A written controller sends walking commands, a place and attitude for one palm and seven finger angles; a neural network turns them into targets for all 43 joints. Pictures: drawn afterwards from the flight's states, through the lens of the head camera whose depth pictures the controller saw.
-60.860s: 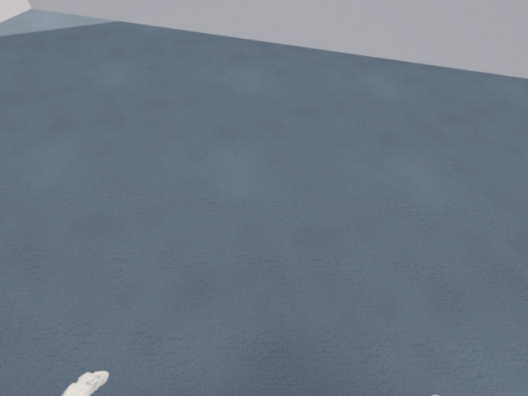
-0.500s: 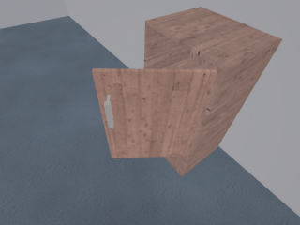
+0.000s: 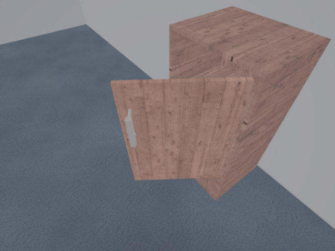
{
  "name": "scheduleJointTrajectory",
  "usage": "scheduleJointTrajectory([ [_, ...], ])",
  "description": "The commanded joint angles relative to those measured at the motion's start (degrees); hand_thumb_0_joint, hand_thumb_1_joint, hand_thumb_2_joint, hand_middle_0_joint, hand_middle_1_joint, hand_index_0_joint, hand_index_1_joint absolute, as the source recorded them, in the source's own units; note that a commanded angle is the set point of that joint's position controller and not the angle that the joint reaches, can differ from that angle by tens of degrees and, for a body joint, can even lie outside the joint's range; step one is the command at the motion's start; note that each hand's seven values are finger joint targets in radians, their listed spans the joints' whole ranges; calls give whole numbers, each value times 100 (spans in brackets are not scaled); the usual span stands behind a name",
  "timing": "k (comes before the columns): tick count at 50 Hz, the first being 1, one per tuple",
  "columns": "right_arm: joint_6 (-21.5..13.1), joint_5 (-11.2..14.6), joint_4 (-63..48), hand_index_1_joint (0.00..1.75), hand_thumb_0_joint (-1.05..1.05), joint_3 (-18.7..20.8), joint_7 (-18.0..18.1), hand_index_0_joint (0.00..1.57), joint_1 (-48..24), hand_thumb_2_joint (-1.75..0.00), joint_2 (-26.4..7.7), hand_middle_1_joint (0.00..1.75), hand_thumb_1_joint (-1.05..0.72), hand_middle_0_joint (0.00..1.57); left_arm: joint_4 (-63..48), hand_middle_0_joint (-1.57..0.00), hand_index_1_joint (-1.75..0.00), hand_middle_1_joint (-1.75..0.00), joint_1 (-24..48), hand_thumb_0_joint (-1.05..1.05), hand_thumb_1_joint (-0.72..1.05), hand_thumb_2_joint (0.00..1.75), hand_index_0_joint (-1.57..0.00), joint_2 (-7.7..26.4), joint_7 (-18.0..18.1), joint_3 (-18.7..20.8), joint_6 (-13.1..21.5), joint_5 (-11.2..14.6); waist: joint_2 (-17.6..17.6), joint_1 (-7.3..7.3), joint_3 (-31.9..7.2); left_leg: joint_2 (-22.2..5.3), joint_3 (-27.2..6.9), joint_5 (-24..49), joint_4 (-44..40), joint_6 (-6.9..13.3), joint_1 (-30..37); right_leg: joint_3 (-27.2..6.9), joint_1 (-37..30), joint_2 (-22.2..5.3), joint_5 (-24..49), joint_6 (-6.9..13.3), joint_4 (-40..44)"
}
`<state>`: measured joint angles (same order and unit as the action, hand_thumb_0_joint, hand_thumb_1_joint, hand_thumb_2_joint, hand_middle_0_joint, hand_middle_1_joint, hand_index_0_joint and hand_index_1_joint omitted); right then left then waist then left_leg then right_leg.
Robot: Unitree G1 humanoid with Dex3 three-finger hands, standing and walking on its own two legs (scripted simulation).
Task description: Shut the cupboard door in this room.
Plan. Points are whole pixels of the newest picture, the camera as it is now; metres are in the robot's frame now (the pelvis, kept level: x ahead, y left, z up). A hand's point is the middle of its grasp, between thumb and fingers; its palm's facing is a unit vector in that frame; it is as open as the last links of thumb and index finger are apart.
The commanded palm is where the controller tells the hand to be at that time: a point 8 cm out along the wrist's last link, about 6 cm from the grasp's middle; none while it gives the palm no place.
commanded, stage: look again from close up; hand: left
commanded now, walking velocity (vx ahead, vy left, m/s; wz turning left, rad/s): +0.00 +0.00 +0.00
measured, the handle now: (131, 128) +0.51 +0.15 -0.04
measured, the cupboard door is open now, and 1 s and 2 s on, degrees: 56 56 56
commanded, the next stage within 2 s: shuffle to correct the standing spot in 0.18 s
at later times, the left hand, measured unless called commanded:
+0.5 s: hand out of the picture -0.01 +0.17 -0.18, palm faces +0.00 -0.99 -0.16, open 7.4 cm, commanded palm none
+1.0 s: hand out of the picture +0.01 +0.13 -0.19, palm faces +0.06 -0.99 -0.09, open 7.4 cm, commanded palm none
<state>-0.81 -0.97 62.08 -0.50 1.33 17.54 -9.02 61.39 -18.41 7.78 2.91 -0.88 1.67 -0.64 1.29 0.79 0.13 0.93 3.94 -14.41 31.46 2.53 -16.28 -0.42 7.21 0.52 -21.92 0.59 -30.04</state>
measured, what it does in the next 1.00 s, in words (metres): lifts its right foot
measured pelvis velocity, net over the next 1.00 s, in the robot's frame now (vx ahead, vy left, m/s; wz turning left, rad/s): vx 0.07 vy -0.03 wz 0.02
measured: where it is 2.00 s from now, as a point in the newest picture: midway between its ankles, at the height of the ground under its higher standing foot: outside the picture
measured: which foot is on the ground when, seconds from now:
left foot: down 0.00-1.00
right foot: down 0.00-0.86, up 0.88-1.00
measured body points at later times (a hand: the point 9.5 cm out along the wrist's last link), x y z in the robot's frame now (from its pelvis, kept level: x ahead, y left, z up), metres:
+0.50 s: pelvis +0.01 +0.00 +0.00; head +0.02 +0.02 +0.45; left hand -0.01 +0.22 -0.17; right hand +0.03 -0.23 -0.15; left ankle +0.03 +0.09 -0.73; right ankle -0.06 -0.12 -0.73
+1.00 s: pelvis +0.07 -0.03 +0.00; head +0.10 +0.02 +0.45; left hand +0.01 +0.18 -0.18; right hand +0.14 -0.26 -0.13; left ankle +0.08 +0.05 -0.73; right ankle +0.01 -0.15 -0.64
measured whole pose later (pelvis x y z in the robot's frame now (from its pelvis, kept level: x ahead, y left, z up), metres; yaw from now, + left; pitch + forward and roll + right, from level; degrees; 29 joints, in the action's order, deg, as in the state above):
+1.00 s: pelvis +0.07 -0.03 +0.00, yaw +1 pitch +0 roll -1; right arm -2.9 -1.0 58.4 1.1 3.1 12.0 -6.8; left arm 62.4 -22.1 9.0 0.8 1.6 -2.4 -2.1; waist -4.7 -0.7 3.0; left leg -1.8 8.1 -17.6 33.6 3.4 -15.8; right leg 1.3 24.8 0.4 -24.2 0.5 -68.4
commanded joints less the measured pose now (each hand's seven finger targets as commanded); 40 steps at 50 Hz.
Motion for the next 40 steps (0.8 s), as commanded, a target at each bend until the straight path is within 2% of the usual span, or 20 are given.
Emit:
scheduleJointTrajectory([
  [1, -111, 25, -258, 30, 0, 70, 15, 20, 212, -90, -541, 30, -90, 20, -161, -20, -30, -30, -467, 0, 90, 90, -20, 554, 31, 69, -5, -14, -428, -74, 535, -649, -795, 939, -708, 70, 316, -440, 745, -445, 993, 235, 636],
  [2, -121, 23, -255, 30, 0, 66, 14, 20, 194, -90, -535, 30, -90, 20, -177, -20, -30, -30, -476, 0, 90, 90, -20, 572, 24, 72, -10, -26, -192, -92, 521, -644, -775, 1019, -728, 82, 305, -424, 690, -452, 1025, 231, 640],
  [3, -120, 23, -264, 30, 0, 67, 15, 20, 168, -90, -566, 30, -90, 20, -191, -20, -30, -30, -468, 0, 90, 90, -20, 628, 22, 81, -21, -19, -153, -91, 456, -646, -786, 1009, -746, 78, 335, -440, 656, -444, 997, 226, 631],
  [8, -129, 37, -253, 30, 0, 86, 24, 20, 6, -90, -630, 30, -90, 20, -196, -20, -30, -30, -438, 0, 90, 90, -20, 726, 2, 81, -25, -18, -145, -106, 208, -664, -701, 1310, -685, 68, 601, -459, 530, -502, 1337, 180, 697],
  [14, -125, 49, -220, 30, 0, 103, 35, 20, -109, -90, -686, 30, -90, 20, -160, -20, -30, -30, -386, 0, 90, 90, -20, 783, -15, 73, -42, -19, -57, -103, 187, -691, -682, 1412, -719, 62, 724, -464, 511, -527, 1439, 143, 775],
  [15, -112, 45, -184, 30, 0, 89, 31, 20, -94, -90, -652, 30, -90, 20, -112, -20, -30, -30, -421, 0, 90, 90, -20, 729, -21, 61, -52, -14, -66, -87, 122, -707, -696, 1207, -728, 64, 740, -386, 466, -505, 1200, 125, 772],
  [18, -58, 21, -164, 30, 0, 137, 15, 20, -116, -90, -716, 30, -90, 20, -60, -20, -30, -30, -513, 0, 90, 90, -20, 666, -60, 66, -97, -56, -91, -87, 384, -801, -906, -6, -927, 167, 489, -156, 661, -393, 214, 144, 650],
  [21, -16, -3, -206, 30, 0, 227, 6, 20, -112, -90, -855, 30, -90, 20, -77, -20, -30, -30, -562, 0, 90, 90, -20, 643, -112, 89, -131, -101, 182, -78, 587, -1033, -1410, -1024, -1343, 342, 235, 119, 900, -260, -233, 144, 297],
  [25, -7, -7, -266, 30, 0, 316, 33, 20, -18, -90, -919, 30, -90, 20, -99, -20, -30, -30, -654, 0, 90, 90, -20, 610, -146, 124, -125, -135, 283, -95, 558, -1231, -1821, -1141, -1391, 577, 173, 239, 1073, -213, -265, 148, 46],
  [28, -38, -3, -313, 30, 0, 323, 49, 20, -34, -90, -852, 30, -90, 20, -83, -20, -30, -30, -792, 0, 90, 90, -20, 618, -162, 159, -88, -125, 183, -138, 270, -1133, -1657, -474, -992, 564, 112, 136, 781, -307, -17, 188, 258],
  [30, -56, -1, -351, 30, 0, 302, 48, 20, -141, -90, -721, 30, -90, 20, -29, -20, -30, -30, -969, 0, 90, 90, -20, 634, -158, 183, -69, -109, -224, -212, 226, -844, -1104, -79, -403, 397, -241, -154, 368, -494, 128, 271, 658],
  [31, -67, 4, -383, 30, 0, 270, 44, 20, -203, -90, -584, 30, -90, 20, 6, -20, -30, -30, -1059, 0, 90, 90, -20, 695, -146, 208, -64, -104, -615, -241, 281, -572, -664, 84, 76, 263, -545, -478, 100, -692, 338, 372, 900],
  [32, -80, 8, -422, 30, 0, 229, 43, 20, -303, -90, -394, 30, -90, 20, 56, -20, -30, -30, -1233, 0, 90, 90, -20, 809, -128, 247, -58, -105, -1180, -288, 229, -285, -183, -9, 645, 132, -909, -867, -286, -1028, 1079, 507, 1130],
  [33, -85, -19, -506, 30, 0, 214, 28, 20, -530, -90, -313, 30, -90, 20, 93, -20, -30, -30, -1378, 0, 90, 90, -20, 860, -100, 275, -46, -110, -1538, -380, 468, -96, 80, -874, 1187, 26, -1499, -1169, -546, -1366, 2379, 710, 1166],
  [34, -88, -41, -585, 30, 0, 225, 20, 20, -748, -90, -317, 30, -90, 20, 147, -20, -30, -30, -1552, 0, 90, 90, -20, 810, -75, 263, -18, -136, -1489, -468, 616, -112, 100, -1477, 1776, 16, -1905, -1256, -779, -1529, 3853, 906, 1021],
  [35, -94, -38, -605, 30, 0, 241, 22, 20, -784, -90, -308, 30, -90, 20, 178, -20, -30, -30, -1628, 0, 90, 90, -20, 746, -46, 254, 6, -166, -1274, -451, 626, -174, 54, -1636, 2152, 37, -2114, -1161, -987, -1570, 4830, 1078, 859],
  [36, -97, -25, -603, 30, 0, 233, 18, 20, -845, -90, -283, 30, -90, 20, 198, -20, -30, -30, -1677, 0, 90, 90, -20, 739, -28, 256, 12, -178, -944, -454, 600, -207, 87, -1679, 2205, 43, -2198, -972, -1173, -1513, 5411, 1134, 714],
  [38, -102, 7, -622, 30, 0, 216, -1, 20, -930, -90, -197, 30, -90, 20, 196, -20, -30, -30, -1622, 0, 90, 90, -20, 788, -6, 259, 10, -188, -719, -397, 563, -202, 276, -1607, 1813, 35, -2012, -709, -1166, -1344, 5787, 1110, 486],
  [39, -97, 11, -588, 30, 0, 215, 11, 20, -799, -90, -167, 30, -90, 20, 144, -20, -30, -30, -1420, 0, 90, 90, -20, 793, -11, 241, -2, -180, -632, -221, 514, -148, 357, -1326, 1265, 43, -1468, -540, -814, -1208, 5685, 1057, 357],
  [40, -108, 2, -452, 30, 0, 209, 40, 20, -393, -90, -153, 30, -90, 20, 85, -20, -30, -30, -1170, 0, 90, 90, -20, 816, -32, 234, -22, -143, -637, 22, 317, -19, 494, -677, 554, 47, -593, -266, -434, -946, 5529, 893, 13],
])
